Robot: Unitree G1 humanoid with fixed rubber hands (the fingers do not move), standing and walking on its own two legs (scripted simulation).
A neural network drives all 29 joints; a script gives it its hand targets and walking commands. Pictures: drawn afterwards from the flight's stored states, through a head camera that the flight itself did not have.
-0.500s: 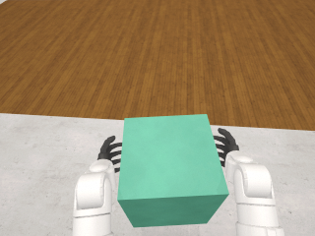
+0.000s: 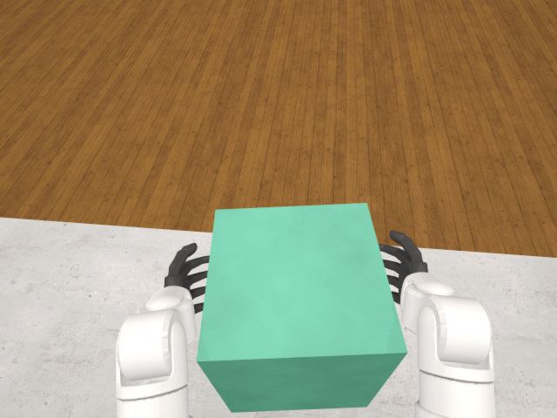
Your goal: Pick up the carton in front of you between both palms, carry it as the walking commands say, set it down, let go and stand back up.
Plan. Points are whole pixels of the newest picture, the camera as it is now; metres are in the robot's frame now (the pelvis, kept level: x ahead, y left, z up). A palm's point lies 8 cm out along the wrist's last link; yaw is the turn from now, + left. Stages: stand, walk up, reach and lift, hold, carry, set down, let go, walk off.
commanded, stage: carry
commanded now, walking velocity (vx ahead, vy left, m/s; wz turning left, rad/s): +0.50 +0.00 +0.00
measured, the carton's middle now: (295, 313) +0.28 +0.00 +0.00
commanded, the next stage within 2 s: none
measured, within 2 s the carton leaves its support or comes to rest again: neither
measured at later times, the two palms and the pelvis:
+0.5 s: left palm (217, 146) +0.62 +0.15 +0.06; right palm (367, 148) +0.58 -0.15 +0.06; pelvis +0.34 +0.03 +0.00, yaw -5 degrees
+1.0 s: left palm (245, 39) +0.97 +0.10 +0.13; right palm (361, 34) +0.97 -0.20 +0.13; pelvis +0.67 -0.05 +0.00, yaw -1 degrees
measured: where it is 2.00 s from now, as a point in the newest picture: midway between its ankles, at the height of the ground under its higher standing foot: (294, 181)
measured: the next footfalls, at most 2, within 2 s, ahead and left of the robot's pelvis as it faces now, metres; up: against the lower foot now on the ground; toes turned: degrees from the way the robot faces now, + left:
left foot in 0.28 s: +0.38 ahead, +0.10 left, +0.00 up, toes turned +9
right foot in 0.74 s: +0.69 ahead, -0.12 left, +0.00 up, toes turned -14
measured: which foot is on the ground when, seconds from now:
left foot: up 0.00-0.26, down 0.28-0.78, up 0.80-1.00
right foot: down 0.00-0.30, up 0.32-0.72, down 0.74-1.00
